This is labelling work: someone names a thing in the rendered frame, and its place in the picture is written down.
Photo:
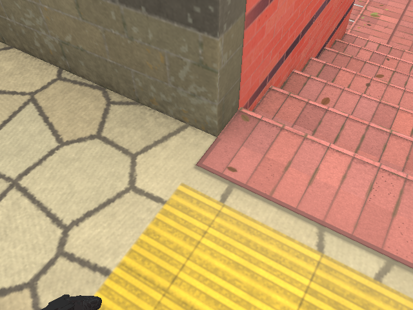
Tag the robot left hand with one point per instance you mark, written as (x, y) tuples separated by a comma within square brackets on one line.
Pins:
[(66, 302)]

